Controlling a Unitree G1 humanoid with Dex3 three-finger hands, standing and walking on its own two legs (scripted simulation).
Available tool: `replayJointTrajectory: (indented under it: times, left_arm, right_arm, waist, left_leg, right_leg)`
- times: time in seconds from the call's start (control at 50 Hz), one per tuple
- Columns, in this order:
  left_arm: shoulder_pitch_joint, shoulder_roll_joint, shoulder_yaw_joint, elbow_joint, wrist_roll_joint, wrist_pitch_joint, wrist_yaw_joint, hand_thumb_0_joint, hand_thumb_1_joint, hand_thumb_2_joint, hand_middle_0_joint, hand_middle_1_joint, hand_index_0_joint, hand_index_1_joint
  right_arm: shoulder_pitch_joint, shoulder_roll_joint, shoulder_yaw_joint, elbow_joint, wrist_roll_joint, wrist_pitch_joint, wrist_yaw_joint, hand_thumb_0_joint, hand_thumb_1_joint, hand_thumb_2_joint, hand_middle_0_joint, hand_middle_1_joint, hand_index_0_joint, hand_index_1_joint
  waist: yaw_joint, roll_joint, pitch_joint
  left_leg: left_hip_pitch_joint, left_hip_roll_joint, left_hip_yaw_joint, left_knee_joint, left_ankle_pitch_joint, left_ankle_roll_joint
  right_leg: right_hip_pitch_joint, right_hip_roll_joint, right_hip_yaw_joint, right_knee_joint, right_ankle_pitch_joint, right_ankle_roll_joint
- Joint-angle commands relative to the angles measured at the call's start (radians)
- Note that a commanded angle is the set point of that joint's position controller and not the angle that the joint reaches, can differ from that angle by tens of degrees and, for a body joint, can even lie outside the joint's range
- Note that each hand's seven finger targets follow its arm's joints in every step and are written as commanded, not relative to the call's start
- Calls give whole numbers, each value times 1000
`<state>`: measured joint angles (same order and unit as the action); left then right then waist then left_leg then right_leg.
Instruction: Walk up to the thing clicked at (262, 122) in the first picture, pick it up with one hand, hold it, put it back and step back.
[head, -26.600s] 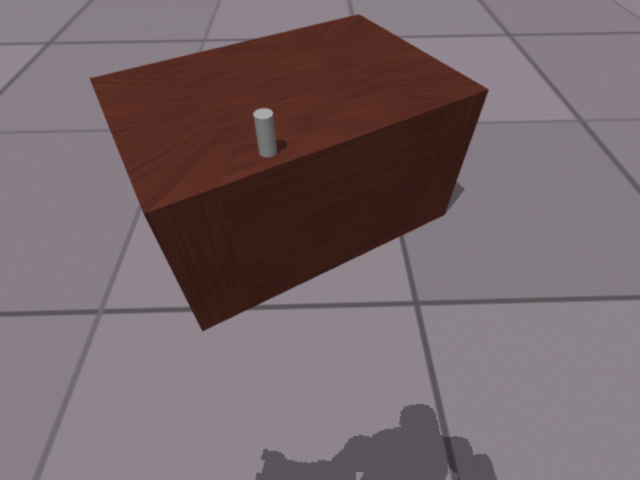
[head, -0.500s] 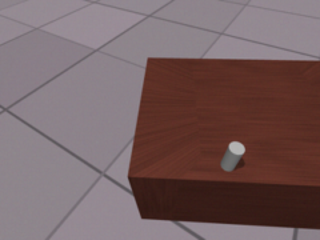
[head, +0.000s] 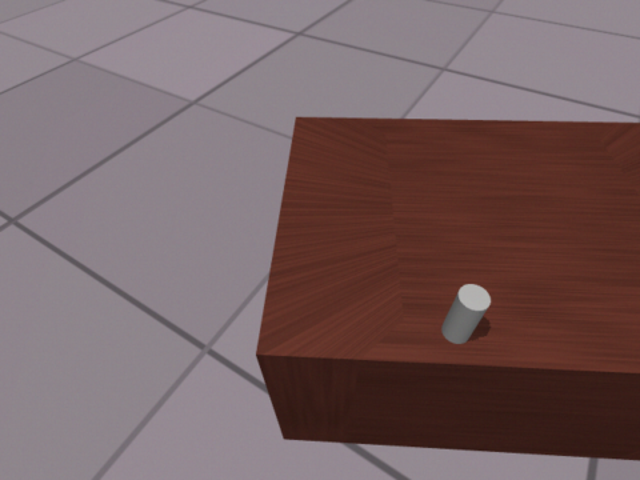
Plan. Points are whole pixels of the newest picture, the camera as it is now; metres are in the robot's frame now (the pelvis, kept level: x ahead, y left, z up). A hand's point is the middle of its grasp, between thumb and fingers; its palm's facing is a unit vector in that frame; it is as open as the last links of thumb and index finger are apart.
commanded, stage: stand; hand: right
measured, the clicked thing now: (464, 315) +0.39 -0.22 -0.12
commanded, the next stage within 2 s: step back in 0.42 s
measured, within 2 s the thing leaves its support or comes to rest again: neither
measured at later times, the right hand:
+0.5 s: hand out of the picture +0.07 -0.26 -0.16, palm faces -0.03 +0.94 -0.35, open 7.4 cm
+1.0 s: hand out of the picture -0.04 -0.20 -0.16, palm faces +0.01 +0.90 -0.43, open 7.4 cm
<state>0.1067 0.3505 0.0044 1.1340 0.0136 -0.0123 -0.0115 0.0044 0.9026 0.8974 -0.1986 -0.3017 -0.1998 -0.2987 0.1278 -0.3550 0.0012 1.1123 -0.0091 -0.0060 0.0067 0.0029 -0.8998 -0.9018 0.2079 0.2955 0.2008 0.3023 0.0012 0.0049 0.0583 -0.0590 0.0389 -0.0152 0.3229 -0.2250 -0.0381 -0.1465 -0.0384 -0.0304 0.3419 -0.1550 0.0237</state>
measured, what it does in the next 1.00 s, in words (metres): walks backwards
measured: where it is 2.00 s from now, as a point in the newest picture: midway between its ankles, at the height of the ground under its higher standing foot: outside the picture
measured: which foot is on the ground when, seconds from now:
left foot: down 0.00-1.00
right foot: down 0.00-0.72, up 0.74-1.00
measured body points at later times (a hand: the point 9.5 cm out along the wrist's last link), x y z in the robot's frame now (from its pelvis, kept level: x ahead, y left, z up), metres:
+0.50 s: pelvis -0.01 +0.00 +0.00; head +0.02 +0.00 +0.44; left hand +0.07 +0.31 -0.13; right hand +0.07 -0.31 -0.14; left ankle -0.03 +0.14 -0.75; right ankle +0.02 -0.13 -0.75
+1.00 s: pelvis -0.09 +0.07 -0.02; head -0.01 +0.09 +0.42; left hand +0.04 +0.37 -0.16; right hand -0.04 -0.25 -0.13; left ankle -0.09 +0.15 -0.75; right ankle -0.12 -0.07 -0.69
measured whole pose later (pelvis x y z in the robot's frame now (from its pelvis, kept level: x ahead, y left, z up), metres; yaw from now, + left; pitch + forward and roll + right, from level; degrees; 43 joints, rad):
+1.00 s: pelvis -0.09 +0.07 -0.02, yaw -2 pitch -1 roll -1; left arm 0.08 0.39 0.06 0.89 0.02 0.06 0.02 0.00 0.90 0.90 -0.20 -0.30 -0.20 -0.30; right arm 0.17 -0.35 -0.05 0.91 -0.02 0.03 -0.03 0.00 -0.90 -0.90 0.21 0.30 0.20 0.30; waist -0.02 -0.04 0.21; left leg -0.26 -0.01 0.03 0.58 -0.31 0.06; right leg -0.41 0.10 0.13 1.01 -0.47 0.01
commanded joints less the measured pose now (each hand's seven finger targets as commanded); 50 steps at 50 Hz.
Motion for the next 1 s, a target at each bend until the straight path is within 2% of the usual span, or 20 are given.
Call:
replayJointTrajectory:
  times: [0.0, 0.38, 0.4, 0.42, 0.48, 0.5, 0.54, 0.56, 0.62, 0.66, 0.68, 0.7, 0.72, 0.74, 0.76, 0.78, 0.82, 0.84, 0.92, 0.98]
  left_arm:
    - [-35, 215, 42, -59, -4, -15, 18, 0, 900, 900, -200, -300, -200, -300]
    - [-26, 215, 40, -57, -3, -17, 18, 0, 900, 900, -200, -300, -200, -300]
    - [-40, 271, 89, -85, -17, -6, 25, 0, 900, 900, -200, -300, -200, -300]
    - [-23, 269, 93, -99, -19, -2, 30, 0, 900, 900, -200, -300, -200, -300]
    - [-18, 276, 106, -134, -23, 7, 33, 0, 900, 900, -200, -300, -200, -300]
    - [-32, 286, 111, -156, -19, 11, 33, 0, 900, 900, -200, -300, -200, -300]
    - [-77, 303, 117, -198, 4, 15, 38, 0, 900, 900, -200, -300, -200, -300]
    - [-91, 306, 122, -215, 12, 17, 38, 0, 900, 900, -200, -300, -200, -300]
    - [-181, 290, 112, -272, 22, 24, 42, 0, 900, 900, -200, -300, -200, -300]
    - [-184, 273, 103, -297, 16, 37, 39, 0, 900, 900, -200, -300, -200, -300]
    - [-152, 240, 96, -304, 5, 47, 36, 0, 900, 900, -200, -300, -200, -300]
    - [-133, 192, 88, -321, -8, 55, 38, 0, 900, 900, -200, -300, -200, -300]
    - [-114, 179, 90, -311, -8, 67, 45, 0, 900, 900, -200, -300, -200, -300]
    - [-59, 190, 92, -306, -2, 72, 51, 0, 900, 900, -200, -300, -200, -300]
    - [-77, 197, 94, -300, 0, 72, 59, 0, 900, 900, -200, -300, -200, -300]
    - [-95, 221, 104, -300, 2, 74, 63, 0, 900, 900, -200, -300, -200, -300]
    - [-34, 222, 102, -284, -12, 72, 55, 0, 900, 900, -200, -300, -200, -300]
    - [-4, 219, 99, -287, -11, 71, 53, 0, 900, 900, -200, -300, -200, -300]
    - [-44, 205, 103, -331, 6, 52, 46, 0, 900, 900, -200, -300, -200, -300]
    - [-56, 201, 105, -351, 4, 47, 40, 0, 900, 900, -200, -300, -200, -300]
  right_arm:
    - [-24, -210, -41, -54, -3, -20, -16, 0, -900, -900, 200, 300, 200, 300]
    - [-19, -211, -41, -55, -2, -17, -15, 0, -900, -900, 200, 300, 200, 300]
    - [-54, -264, -64, -67, 3, 3, -11, 0, -900, -900, 200, 300, 200, 300]
    - [-29, -243, -65, -80, 11, 8, -13, 0, -900, -900, 200, 300, 200, 300]
    - [-1, -222, -69, -101, 20, 19, -13, 0, -900, -900, 200, 300, 200, 300]
    - [3, -220, -73, -112, 17, 26, -12, 0, -900, -900, 200, 300, 200, 300]
    - [30, -215, -84, -129, 11, 47, -9, 0, -900, -900, 200, 300, 200, 300]
    - [55, -215, -88, -133, 8, 55, -6, 0, -900, -900, 200, 300, 200, 300]
    - [126, -221, -102, -150, 19, 54, 1, 0, -900, -900, 200, 300, 200, 300]
    - [150, -224, -110, -159, 6, 40, -3, 0, -900, -900, 200, 300, 200, 300]
    - [140, -243, -115, -162, -7, 32, -9, 0, -900, -900, 200, 300, 200, 300]
    - [123, -315, -138, -173, -28, 26, -15, 0, -900, -900, 200, 300, 200, 300]
    - [104, -349, -144, -189, -37, 22, -19, 0, -900, -900, 200, 300, 200, 300]
    - [81, -365, -143, -210, -32, 21, -21, 0, -900, -900, 200, 300, 200, 300]
    - [56, -380, -141, -231, -27, 21, -23, 0, -900, -900, 200, 300, 200, 300]
    - [14, -353, -141, -247, -31, 22, -30, 0, -900, -900, 200, 300, 200, 300]
    - [-46, -286, -123, -263, -37, 19, -42, 0, -900, -900, 200, 300, 200, 300]
    - [-49, -265, -120, -272, -31, 16, -48, 0, -900, -900, 200, 300, 200, 300]
    - [61, -241, -123, -268, -15, 17, -57, 0, -900, -900, 200, 300, 200, 300]
    - [93, -253, -126, -277, -12, 18, -58, 0, -900, -900, 200, 300, 200, 300]
  waist:
    - [3, 2, -74]
    - [1, -7, -81]
    - [15, -12, 40]
    - [8, -24, -7]
    - [3, -73, -93]
    - [1, -101, -115]
    - [1, -191, -121]
    - [-6, -185, -114]
    - [-56, -222, -123]
    - [-63, -175, -138]
    - [-51, -22, -118]
    - [-38, 196, -115]
    - [-25, 182, -110]
    - [-9, 137, -118]
    - [-35, 208, -113]
    - [-26, 193, -90]
    - [29, 177, -82]
    - [41, 157, -88]
    - [-27, 122, -124]
    - [-51, 99, -103]
  left_leg:
    - [-65, 93, -57, -66, 151, 46]
    - [-52, 95, -58, -56, 153, 50]
    - [-135, 69, -61, 52, 281, 78]
    - [-130, 68, -42, 97, 327, 79]
    - [-119, 6, 1, 267, 257, 75]
    - [-135, -31, 19, 339, 150, 71]
    - [-204, -79, -1, 572, -296, 76]
    - [-202, -60, -38, 634, -343, 81]
    - [-171, -18, -79, 550, -279, 102]
    - [-158, -20, -35, 280, -70, 85]
    - [-162, 34, -94, 103, 155, 71]
    - [-91, 158, -302, 49, 443, 90]
    - [-23, 220, -382, 57, 609, 135]
    - [-48, 261, -347, 104, 732, 175]
    - [-130, 294, -434, 54, 624, 189]
    - [-126, 280, -396, 51, 546, 194]
    - [-13, 178, -229, 133, 611, 157]
    - [26, 165, -204, 151, 616, 153]
    - [180, 200, -228, 198, 666, 226]
    - [145, 205, -212, 191, 629, 236]
  right_leg:
    - [77, -100, 80, -36, 151, -39]
    - [72, -103, 79, -38, 153, -41]
    - [-9, -89, 86, 43, 297, -46]
    - [17, -97, 80, 64, 349, -66]
    - [11, -166, 143, 51, 402, -149]
    - [-3, -216, 195, 31, 384, -187]
    - [-52, -332, 297, 12, 352, -286]
    - [-111, -342, 291, 18, 301, -300]
    - [-179, -288, 209, 109, 276, -231]
    - [-137, -216, 167, 231, 237, -163]
    - [-149, -122, 109, 349, 112, -117]
    - [-277, 41, 72, 532, -108, -74]
    - [-399, 150, 151, 624, -433, -61]
    - [-386, 143, 195, 711, -471, -56]
    - [-365, 161, 246, 775, -492, -50]
    - [-369, 151, 270, 804, -448, -54]
    - [-437, 144, 263, 814, -325, -51]
    - [-445, 144, 244, 823, -300, -46]
    - [-426, 122, 189, 659, -321, -4]
    - [-364, 109, 155, 531, -324, -8]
